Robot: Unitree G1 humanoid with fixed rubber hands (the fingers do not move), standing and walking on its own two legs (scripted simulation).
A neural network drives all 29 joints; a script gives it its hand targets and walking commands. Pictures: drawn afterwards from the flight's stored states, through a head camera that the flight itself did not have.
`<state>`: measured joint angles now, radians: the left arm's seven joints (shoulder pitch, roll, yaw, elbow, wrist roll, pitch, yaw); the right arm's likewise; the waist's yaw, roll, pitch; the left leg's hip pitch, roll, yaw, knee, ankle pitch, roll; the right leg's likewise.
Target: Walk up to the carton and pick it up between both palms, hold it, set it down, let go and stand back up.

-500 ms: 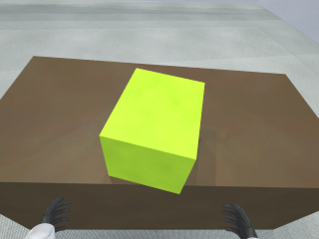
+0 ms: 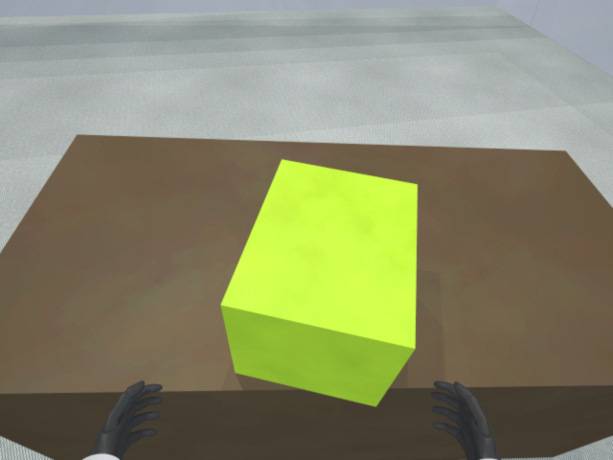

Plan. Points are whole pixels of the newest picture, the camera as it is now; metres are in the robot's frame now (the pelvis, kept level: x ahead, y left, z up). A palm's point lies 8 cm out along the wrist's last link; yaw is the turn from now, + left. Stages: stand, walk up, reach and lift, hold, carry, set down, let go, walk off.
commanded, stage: reach and lift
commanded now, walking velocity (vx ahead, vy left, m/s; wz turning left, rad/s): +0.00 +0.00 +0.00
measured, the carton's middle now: (326, 277) +0.40 -0.02 -0.03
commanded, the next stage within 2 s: none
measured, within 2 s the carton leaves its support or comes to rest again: neither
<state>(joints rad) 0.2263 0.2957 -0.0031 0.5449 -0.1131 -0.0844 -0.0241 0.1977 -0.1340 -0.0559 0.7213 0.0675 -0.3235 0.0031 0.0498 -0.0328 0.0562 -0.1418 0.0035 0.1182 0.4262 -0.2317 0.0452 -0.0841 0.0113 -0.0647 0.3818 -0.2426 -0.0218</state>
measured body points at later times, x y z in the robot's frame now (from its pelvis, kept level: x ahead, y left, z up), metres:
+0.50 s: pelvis +0.00 +0.00 +0.00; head -0.02 +0.02 +0.45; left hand +0.15 +0.26 -0.05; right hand +0.17 -0.20 -0.05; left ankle +0.01 +0.08 -0.74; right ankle -0.02 -0.11 -0.74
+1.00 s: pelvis -0.02 +0.00 -0.01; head -0.05 +0.02 +0.44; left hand +0.17 +0.25 -0.02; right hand +0.18 -0.20 -0.02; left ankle +0.01 +0.08 -0.74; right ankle -0.02 -0.11 -0.74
